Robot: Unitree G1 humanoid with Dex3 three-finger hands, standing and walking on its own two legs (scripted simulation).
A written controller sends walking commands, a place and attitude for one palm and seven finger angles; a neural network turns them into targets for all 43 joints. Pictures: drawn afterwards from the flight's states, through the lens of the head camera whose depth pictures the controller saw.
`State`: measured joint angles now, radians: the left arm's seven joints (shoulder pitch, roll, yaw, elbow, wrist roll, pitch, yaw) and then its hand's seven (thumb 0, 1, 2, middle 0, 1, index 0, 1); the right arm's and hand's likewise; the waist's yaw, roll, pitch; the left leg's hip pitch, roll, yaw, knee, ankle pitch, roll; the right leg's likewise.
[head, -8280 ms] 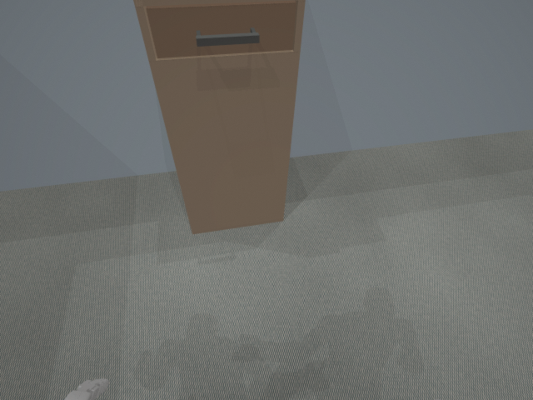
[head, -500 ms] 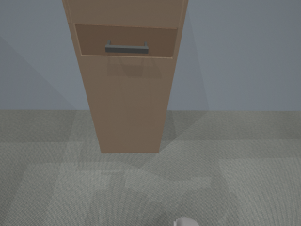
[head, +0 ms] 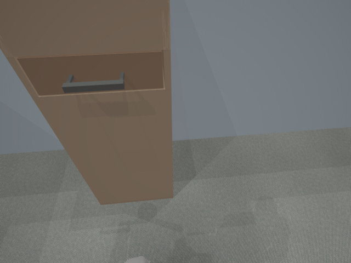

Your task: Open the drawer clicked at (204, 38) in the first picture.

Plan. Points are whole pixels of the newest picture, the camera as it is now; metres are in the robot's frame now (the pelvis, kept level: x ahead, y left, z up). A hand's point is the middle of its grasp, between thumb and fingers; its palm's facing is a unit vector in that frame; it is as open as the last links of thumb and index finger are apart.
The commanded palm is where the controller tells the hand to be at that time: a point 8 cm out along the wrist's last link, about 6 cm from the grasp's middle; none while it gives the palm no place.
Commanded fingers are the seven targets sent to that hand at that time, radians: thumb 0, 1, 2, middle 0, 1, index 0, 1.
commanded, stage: come to a stop and stand still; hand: left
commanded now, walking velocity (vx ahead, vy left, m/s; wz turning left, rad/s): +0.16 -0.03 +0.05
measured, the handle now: (95, 81) +0.56 +0.25 +0.12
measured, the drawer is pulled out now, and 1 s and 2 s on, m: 0.00 0.00 0.00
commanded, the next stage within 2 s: look again from close up in 1.58 s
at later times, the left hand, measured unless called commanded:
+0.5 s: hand out of the picture +0.06 +0.18 -0.17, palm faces +0.03 -0.95 -0.30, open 7.4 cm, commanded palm none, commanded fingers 0.00 0.90 0.90 -0.20 -0.30 -0.20 -0.30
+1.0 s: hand out of the picture -0.02 +0.16 -0.16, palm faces +0.08 -0.97 -0.24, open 7.4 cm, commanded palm none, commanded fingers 0.00 0.90 0.90 -0.20 -0.30 -0.20 -0.30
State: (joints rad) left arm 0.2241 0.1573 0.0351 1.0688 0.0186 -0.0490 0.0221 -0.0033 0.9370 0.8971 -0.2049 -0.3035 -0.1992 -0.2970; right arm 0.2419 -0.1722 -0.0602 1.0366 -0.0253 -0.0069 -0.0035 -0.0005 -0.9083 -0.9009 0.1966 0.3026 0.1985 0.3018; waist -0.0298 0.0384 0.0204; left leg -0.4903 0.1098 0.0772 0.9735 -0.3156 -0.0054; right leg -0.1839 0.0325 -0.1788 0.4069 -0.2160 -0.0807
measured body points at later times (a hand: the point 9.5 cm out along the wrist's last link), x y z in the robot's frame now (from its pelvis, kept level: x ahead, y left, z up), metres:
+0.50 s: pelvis +0.02 -0.02 -0.01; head +0.07 -0.04 +0.44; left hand +0.06 +0.23 -0.15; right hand +0.11 -0.25 -0.17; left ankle +0.10 +0.11 -0.74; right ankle +0.01 -0.13 -0.73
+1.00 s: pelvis +0.00 -0.02 +0.01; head +0.02 -0.04 +0.46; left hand -0.02 +0.21 -0.14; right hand +0.03 -0.27 -0.15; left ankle -0.01 +0.12 -0.71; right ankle +0.01 -0.14 -0.74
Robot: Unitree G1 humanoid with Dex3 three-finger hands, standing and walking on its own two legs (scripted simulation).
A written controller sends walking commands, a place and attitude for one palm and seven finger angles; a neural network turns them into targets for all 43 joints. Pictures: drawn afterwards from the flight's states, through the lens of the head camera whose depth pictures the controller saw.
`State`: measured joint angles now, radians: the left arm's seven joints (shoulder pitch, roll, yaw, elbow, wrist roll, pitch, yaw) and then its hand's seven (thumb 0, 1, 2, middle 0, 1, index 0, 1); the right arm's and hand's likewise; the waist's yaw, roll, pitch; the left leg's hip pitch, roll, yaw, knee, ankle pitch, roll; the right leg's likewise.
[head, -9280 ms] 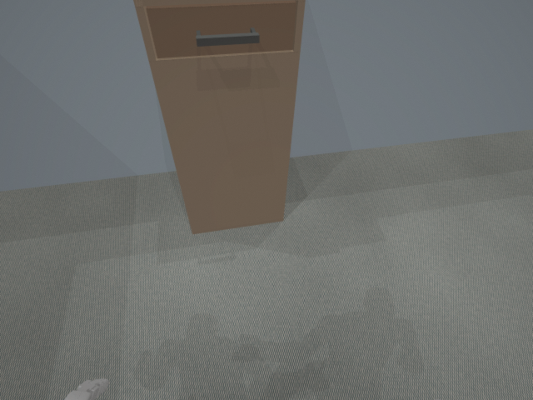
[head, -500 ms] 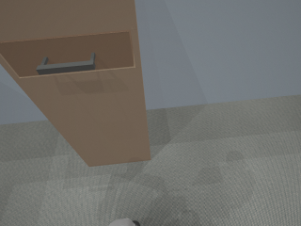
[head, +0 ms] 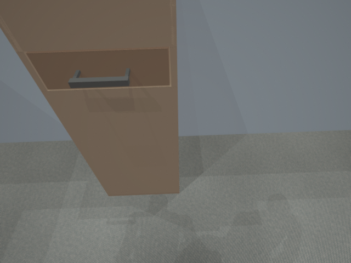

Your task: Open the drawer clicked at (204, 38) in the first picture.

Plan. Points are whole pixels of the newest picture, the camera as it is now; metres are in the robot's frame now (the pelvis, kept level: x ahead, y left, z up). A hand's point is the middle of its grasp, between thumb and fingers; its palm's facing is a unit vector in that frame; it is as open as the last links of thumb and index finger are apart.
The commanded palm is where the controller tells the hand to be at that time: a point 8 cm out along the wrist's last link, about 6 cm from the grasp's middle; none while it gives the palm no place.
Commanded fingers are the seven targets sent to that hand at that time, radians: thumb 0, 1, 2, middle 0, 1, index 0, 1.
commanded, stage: come to a stop and stand still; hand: left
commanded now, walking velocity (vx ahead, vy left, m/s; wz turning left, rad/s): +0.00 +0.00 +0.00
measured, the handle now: (101, 77) +0.55 +0.28 +0.11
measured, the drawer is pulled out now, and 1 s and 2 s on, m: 0.00 0.00 0.00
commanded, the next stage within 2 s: look again from close up in 0.58 s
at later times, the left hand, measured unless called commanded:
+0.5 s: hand out of the picture +0.03 +0.23 -0.18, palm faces +0.00 -0.98 -0.18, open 7.4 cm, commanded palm none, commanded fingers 0.00 0.90 0.90 -0.20 -0.30 -0.20 -0.30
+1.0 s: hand out of the picture +0.03 +0.22 -0.18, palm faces -0.01 -0.98 -0.22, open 7.4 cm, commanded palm none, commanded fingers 0.00 0.90 0.90 -0.20 -0.30 -0.20 -0.30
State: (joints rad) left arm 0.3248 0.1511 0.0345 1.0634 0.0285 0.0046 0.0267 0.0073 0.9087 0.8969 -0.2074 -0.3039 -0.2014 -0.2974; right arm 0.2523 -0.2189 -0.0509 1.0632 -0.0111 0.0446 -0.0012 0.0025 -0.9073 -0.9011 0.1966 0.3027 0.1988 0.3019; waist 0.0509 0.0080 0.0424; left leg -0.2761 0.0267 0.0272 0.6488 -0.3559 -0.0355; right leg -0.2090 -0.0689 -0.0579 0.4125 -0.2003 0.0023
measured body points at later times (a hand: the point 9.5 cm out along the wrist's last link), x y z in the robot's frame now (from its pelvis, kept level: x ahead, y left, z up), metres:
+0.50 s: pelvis +0.02 +0.06 +0.00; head +0.03 +0.06 +0.45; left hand +0.03 +0.28 -0.17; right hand +0.02 -0.17 -0.16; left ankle -0.01 +0.15 -0.75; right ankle +0.00 -0.09 -0.75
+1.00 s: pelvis +0.02 +0.05 -0.01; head +0.02 +0.03 +0.44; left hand +0.03 +0.28 -0.16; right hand +0.02 -0.17 -0.18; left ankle -0.01 +0.15 -0.75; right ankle +0.00 -0.09 -0.75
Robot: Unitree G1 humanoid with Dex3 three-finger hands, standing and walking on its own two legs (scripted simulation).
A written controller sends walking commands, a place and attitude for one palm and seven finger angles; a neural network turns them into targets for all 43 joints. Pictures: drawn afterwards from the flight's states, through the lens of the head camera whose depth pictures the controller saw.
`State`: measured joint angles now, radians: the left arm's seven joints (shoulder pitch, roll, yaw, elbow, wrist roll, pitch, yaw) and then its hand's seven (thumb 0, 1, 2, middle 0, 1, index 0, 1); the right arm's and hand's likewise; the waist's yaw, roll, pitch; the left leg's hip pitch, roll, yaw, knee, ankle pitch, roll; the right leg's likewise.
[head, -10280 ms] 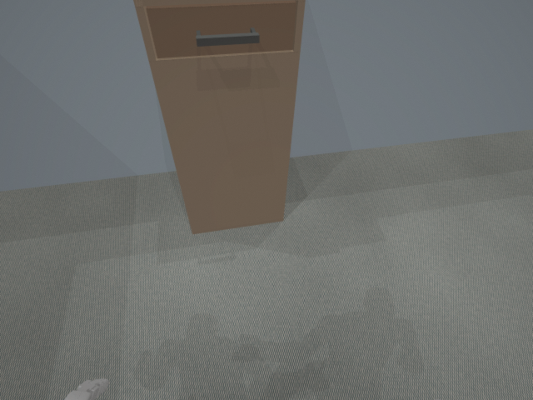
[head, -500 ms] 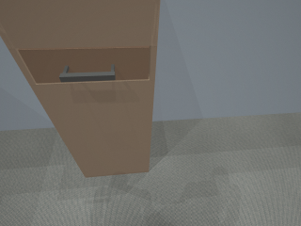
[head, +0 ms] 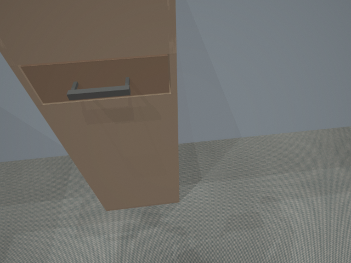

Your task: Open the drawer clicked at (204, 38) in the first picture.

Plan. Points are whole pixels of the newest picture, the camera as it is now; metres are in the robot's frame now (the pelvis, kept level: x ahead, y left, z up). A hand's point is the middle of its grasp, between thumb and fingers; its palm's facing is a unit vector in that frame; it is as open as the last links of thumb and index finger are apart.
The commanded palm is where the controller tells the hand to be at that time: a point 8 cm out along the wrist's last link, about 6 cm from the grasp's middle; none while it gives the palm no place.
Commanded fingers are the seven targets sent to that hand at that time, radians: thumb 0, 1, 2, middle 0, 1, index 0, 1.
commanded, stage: look again from close up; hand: left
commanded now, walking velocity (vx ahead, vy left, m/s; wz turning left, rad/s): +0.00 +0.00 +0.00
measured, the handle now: (100, 87) +0.53 +0.24 +0.13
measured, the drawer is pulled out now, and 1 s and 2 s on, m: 0.00 0.00 0.00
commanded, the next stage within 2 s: raise the hand with hooked fingers in 0.16 s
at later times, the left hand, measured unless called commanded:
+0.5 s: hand (101, 230) +0.19 +0.18 -0.01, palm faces +0.05 -0.50 -0.86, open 7.7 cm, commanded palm +0.12 +0.20 -0.01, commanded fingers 0.00 0.60 0.77 -0.22 -0.50 -0.22 -0.50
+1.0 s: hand (86, 197) +0.23 +0.20 +0.06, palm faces +0.17 -0.08 -0.98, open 10.5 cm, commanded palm +0.18 +0.20 +0.11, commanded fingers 0.00 0.01 0.52 -0.26 -0.87 -0.26 -0.87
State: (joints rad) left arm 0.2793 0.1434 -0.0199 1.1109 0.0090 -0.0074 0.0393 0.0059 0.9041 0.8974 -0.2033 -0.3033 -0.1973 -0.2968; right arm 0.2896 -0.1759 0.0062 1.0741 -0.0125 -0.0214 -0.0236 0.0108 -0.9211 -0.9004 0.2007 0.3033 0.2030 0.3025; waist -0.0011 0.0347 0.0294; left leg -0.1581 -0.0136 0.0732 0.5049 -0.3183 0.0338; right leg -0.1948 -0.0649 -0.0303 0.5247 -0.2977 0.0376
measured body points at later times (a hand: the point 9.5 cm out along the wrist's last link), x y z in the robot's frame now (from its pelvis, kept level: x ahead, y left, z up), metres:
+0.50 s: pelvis -0.03 -0.03 -0.01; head -0.03 -0.07 +0.44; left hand +0.18 +0.20 +0.04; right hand +0.13 -0.28 -0.12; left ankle -0.03 +0.09 -0.73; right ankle -0.01 -0.14 -0.74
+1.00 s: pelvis -0.02 -0.05 -0.01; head -0.02 -0.09 +0.44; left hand +0.22 +0.20 +0.12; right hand +0.21 -0.24 -0.10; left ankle -0.03 +0.09 -0.73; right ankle -0.01 -0.14 -0.74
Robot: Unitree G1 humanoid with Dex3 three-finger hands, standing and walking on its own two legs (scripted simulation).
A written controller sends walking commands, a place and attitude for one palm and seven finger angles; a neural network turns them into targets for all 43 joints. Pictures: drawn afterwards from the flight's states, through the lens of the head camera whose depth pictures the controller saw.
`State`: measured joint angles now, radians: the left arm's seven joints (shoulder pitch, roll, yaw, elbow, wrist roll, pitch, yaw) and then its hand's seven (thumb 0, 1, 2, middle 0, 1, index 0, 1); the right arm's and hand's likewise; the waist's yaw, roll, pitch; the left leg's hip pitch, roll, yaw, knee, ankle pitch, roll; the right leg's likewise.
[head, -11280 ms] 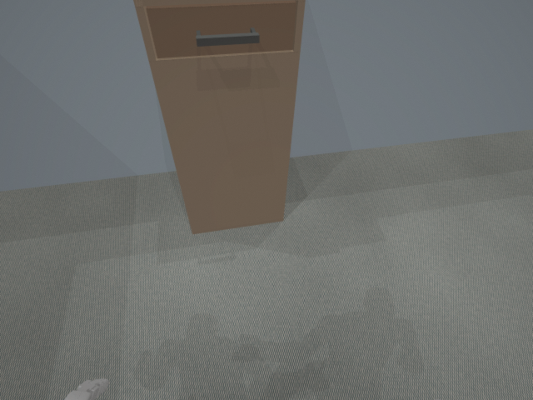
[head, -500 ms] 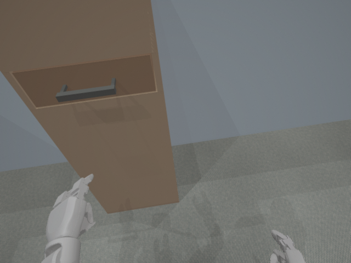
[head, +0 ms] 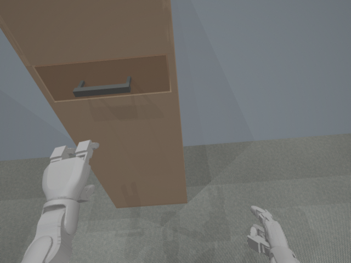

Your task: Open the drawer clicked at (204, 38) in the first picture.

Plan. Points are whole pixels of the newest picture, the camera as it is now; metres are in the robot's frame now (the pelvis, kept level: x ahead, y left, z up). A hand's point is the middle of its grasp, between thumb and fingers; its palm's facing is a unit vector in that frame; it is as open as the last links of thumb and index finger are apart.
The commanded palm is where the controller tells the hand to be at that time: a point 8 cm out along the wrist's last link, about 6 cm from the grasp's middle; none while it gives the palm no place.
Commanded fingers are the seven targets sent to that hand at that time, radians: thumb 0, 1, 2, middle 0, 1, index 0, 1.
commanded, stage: raise the hand with hooked fingers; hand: left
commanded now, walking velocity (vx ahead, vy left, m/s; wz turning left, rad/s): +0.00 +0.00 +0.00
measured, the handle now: (103, 85) +0.55 +0.29 +0.13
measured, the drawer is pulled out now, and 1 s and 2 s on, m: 0.00 0.00 0.00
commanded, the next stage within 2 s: move the hooked fingers above the handle in 1.30 s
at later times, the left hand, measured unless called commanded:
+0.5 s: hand (56, 137) +0.30 +0.29 +0.17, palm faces +0.20 -0.08 -0.98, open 13.3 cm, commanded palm +0.26 +0.28 +0.23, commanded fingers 0.00 -0.50 0.30 -0.30 -1.20 -0.30 -1.20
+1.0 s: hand (56, 119) +0.31 +0.27 +0.22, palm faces +0.11 -0.06 -0.99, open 13.9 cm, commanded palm +0.27 +0.27 +0.29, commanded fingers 0.00 -0.50 0.30 -0.30 -1.20 -0.30 -1.20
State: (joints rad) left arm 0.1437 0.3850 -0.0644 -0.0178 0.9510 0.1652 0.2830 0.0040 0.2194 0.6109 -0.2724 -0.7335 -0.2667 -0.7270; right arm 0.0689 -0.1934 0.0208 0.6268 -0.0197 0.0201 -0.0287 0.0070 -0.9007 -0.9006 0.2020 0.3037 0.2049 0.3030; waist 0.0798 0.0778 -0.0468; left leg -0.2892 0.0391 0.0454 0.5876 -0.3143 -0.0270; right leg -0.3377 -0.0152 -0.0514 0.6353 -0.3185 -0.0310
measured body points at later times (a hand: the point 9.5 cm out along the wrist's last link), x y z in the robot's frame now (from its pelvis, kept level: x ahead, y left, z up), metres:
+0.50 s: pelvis +0.01 +0.04 +0.02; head +0.01 +0.00 +0.46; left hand +0.29 +0.29 +0.22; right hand +0.25 -0.15 -0.08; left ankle +0.00 +0.14 -0.73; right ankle +0.01 -0.10 -0.73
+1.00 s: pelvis -0.01 +0.03 +0.02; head -0.01 -0.02 +0.46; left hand +0.30 +0.27 +0.27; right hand +0.21 -0.18 -0.09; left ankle +0.00 +0.14 -0.73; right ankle +0.01 -0.10 -0.73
